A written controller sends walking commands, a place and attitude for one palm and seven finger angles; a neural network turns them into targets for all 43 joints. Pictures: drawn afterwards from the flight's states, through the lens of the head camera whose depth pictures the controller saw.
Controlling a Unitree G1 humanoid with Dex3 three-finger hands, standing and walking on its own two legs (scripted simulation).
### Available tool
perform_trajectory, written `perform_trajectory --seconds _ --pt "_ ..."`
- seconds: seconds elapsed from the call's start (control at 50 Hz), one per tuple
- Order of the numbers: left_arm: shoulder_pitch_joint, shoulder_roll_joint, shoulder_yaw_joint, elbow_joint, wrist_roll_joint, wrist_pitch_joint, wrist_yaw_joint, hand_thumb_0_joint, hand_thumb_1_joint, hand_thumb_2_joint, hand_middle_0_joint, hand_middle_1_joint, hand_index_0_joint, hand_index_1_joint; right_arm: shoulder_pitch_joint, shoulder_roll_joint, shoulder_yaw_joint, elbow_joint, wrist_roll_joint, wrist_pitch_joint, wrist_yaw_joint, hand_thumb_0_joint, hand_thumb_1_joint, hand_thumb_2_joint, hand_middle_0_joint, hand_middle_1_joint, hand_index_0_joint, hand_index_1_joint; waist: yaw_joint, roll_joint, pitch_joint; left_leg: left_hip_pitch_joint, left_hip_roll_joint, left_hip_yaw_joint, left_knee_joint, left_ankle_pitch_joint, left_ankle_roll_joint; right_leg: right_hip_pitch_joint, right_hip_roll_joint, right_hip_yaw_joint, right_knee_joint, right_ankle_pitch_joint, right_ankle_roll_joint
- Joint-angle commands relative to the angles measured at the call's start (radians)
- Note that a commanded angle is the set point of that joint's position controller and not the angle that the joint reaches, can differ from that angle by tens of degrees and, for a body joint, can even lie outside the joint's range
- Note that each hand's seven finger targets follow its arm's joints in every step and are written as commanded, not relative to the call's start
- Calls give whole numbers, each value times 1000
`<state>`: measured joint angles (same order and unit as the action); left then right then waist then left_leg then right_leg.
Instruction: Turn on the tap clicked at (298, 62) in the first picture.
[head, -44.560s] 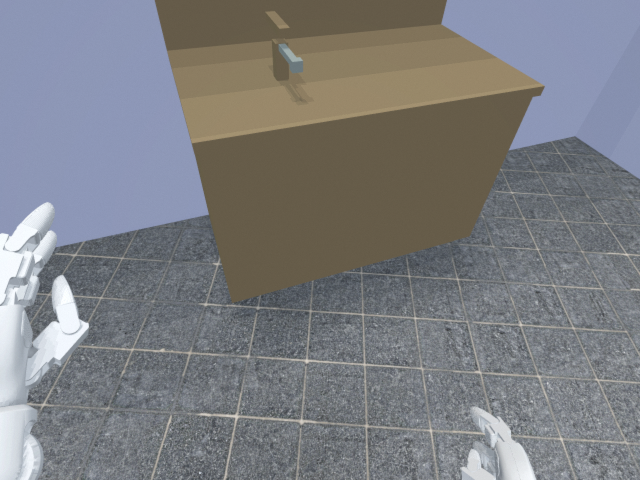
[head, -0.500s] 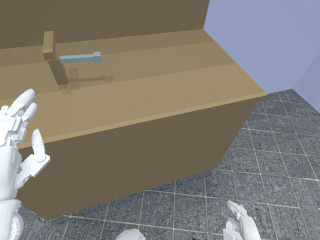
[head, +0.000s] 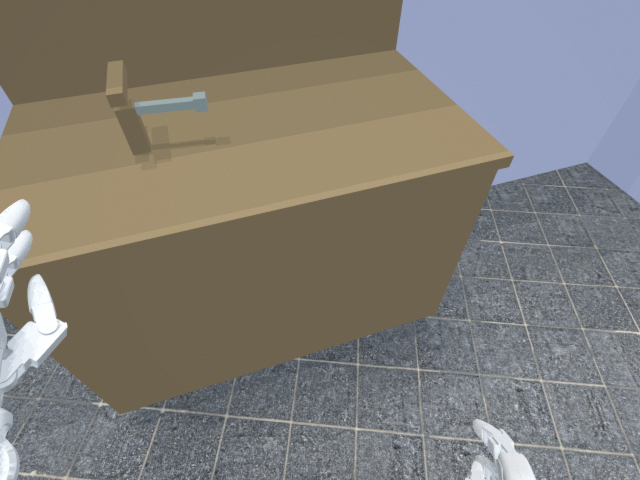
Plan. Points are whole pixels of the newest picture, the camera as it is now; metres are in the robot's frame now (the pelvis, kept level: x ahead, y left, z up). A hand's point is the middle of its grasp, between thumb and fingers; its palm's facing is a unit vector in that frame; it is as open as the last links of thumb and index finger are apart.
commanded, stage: stop stepping back and stand still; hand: left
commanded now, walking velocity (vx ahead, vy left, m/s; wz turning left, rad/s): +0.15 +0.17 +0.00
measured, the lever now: (200, 102) +0.76 +0.28 +0.08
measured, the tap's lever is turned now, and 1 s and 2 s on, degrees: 84 84 84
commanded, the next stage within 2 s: stand and check the lever's angle in 0.46 s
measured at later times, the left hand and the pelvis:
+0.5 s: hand (18, 378) +0.17 +0.26 +0.16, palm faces +0.49 -0.81 -0.31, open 7.4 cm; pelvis -0.03 +0.01 +0.00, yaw +3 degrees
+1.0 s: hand (32, 356) +0.19 +0.27 +0.15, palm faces +0.43 -0.82 -0.37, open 7.4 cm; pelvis -0.01 +0.02 +0.01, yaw +2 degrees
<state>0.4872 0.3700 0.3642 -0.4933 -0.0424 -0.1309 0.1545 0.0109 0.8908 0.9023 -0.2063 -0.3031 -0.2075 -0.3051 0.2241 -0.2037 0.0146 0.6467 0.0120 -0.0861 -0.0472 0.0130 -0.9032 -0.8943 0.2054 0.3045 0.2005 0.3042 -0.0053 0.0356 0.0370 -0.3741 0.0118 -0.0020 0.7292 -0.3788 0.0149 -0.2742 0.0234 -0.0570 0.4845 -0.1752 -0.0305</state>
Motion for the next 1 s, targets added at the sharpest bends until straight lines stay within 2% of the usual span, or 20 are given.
perform_trajectory --seconds 0.0,0.02,0.1,0.14,0.18,0.2,0.26,0.3,0.34,0.38,0.46,0.48,0.52,0.56,0.62,0.66,0.72,0.86,0.92,0.98 --pt "-154 154 66 -136 -8 -56 -5 0 900 900 -200 -300 -200 -300 -110 -115 -59 -134 4 -56 -18 0 -900 -900 200 300 200 300 -37 -274 -93 -25 9 -47 342 -5 -13 -112 -338 391 -327 -409 -117" --pt "-179 153 58 -162 -8 -55 -5 0 900 900 -200 -300 -200 -300 -129 -110 -52 -145 2 -51 -17 0 -900 -900 200 300 200 300 -39 -168 -94 -9 21 -39 266 8 -7 -106 -325 355 -295 -369 -108" --pt "-91 171 77 -212 1 -66 23 0 900 900 -200 -300 -200 -300 -136 -88 -44 -154 -7 -59 -25 0 -900 -900 200 300 200 300 -21 -137 -110 150 9 39 -110 -41 31 -93 -287 246 -240 -383 -77" --pt "-41 180 90 -254 -3 -72 34 0 900 900 -200 -300 -200 -300 -117 -95 -43 -168 -9 -66 -34 0 -900 -900 200 300 200 300 -23 -47 -113 209 2 48 -316 -48 46 -66 -219 196 -143 -395 -53" --pt "-30 168 100 -302 -14 -84 37 0 900 900 -200 -300 -200 -300 -120 -144 -60 -201 -13 -74 -33 0 -900 -900 200 300 200 300 -12 247 -87 167 165 -203 -475 -119 115 -76 -51 64 128 -272 4" --pt "-31 189 124 -303 -11 -80 40 0 900 900 -200 -300 -200 -300 -120 -140 -61 -209 -1 -76 -33 0 -900 -900 200 300 200 300 -5 293 -100 148 243 -275 -496 -71 142 -85 -3 -16 256 -235 35" --pt "-16 169 128 -209 -11 -64 38 0 900 900 -200 -300 -200 -300 -112 -125 -53 -178 6 -82 -33 0 -900 -900 200 300 200 300 -1 171 -26 40 198 -202 -422 2 115 -25 -20 5 129 -198 38" --pt "-72 138 98 -119 -5 -61 25 0 900 900 -200 -300 -200 -300 -109 -135 -57 -159 4 -80 -30 0 -900 -900 200 300 200 300 6 -33 -27 -39 115 -70 -189 80 69 148 -57 62 -89 -32 16" --pt "-126 138 62 -92 -8 -58 8 0 900 900 -200 -300 -200 -300 -125 -122 -64 -176 11 -81 -23 0 -900 -900 200 300 200 300 -10 -332 -79 -135 -18 29 145 -65 14 175 -312 463 -240 -52 -98" --pt "-157 124 42 -76 -17 -69 -8 0 900 900 -200 -300 -200 -300 -100 -133 -72 -159 10 -85 -19 0 -900 -900 200 300 200 300 -10 -232 -67 -70 17 -36 236 -61 11 60 -317 447 -288 -204 -115" --pt "-194 123 29 -154 -10 -74 0 0 900 900 -200 -300 -200 -300 -129 -98 -30 -158 -10 -68 -24 0 -900 -900 200 300 200 300 -28 -91 -81 247 32 11 -203 49 22 -116 -213 196 -146 -270 -63" --pt "-206 122 23 -188 -13 -75 6 0 900 900 -200 -300 -200 -300 -137 -114 -32 -166 -15 -69 -29 0 -900 -900 200 300 200 300 -22 3 -65 252 49 -49 -313 -6 26 -128 -151 157 -59 -316 -36" --pt "-233 155 50 -262 -3 -82 29 0 900 900 -200 -300 -200 -300 -150 -134 -34 -192 -17 -74 -34 0 -900 -900 200 300 200 300 -1 267 -42 169 260 -366 -573 -262 101 -136 -24 61 190 -230 32" --pt "-211 162 67 -249 11 -72 30 0 900 900 -200 -300 -200 -300 -160 -101 -29 -181 -9 -89 -30 0 -900 -900 200 300 200 300 10 204 -31 -3 230 -282 -583 -319 105 -17 -23 74 254 -222 44" --pt "-183 157 79 -223 13 -63 26 0 900 900 -200 -300 -200 -300 -157 -100 -24 -179 -8 -101 -25 0 -900 -900 200 300 200 300 11 86 -27 23 147 -150 -438 -73 67 95 -30 56 -13 -54 43" --pt "-128 134 74 -168 9 -67 20 0 900 900 -200 -300 -200 -300 -154 -101 -32 -175 -13 -99 -17 0 -900 -900 200 300 200 300 4 -22 -73 78 77 -65 -287 180 31 118 -83 148 -89 131 8" --pt "-49 101 55 -105 -12 -52 8 0 900 900 -200 -300 -200 -300 -129 -98 -44 -174 -7 -85 -4 0 -900 -900 200 300 200 300 -5 -121 -126 118 31 -27 -161 189 2 106 -180 278 -170 113 -36" --pt "-55 140 80 -194 -16 -56 8 0 900 900 -200 -300 -200 -300 -157 -109 -40 -201 -8 -58 -21 0 -900 -900 200 300 200 300 5 -22 -158 215 77 -53 -302 341 15 110 -99 145 -100 162 9" --pt "-115 152 71 -250 -10 -61 14 0 900 900 -200 -300 -200 -300 -172 -117 -41 -206 -10 -62 -30 0 -900 -900 200 300 200 300 9 54 -150 234 90 -68 -330 406 15 108 -81 122 -77 178 15" --pt "-100 145 67 -233 -10 -62 21 0 900 900 -200 -300 -200 -300 -160 -120 -45 -203 -8 -67 -34 0 -900 -900 200 300 200 300 16 49 -161 239 89 -61 -331 413 11 125 -73 116 -80 190 17"
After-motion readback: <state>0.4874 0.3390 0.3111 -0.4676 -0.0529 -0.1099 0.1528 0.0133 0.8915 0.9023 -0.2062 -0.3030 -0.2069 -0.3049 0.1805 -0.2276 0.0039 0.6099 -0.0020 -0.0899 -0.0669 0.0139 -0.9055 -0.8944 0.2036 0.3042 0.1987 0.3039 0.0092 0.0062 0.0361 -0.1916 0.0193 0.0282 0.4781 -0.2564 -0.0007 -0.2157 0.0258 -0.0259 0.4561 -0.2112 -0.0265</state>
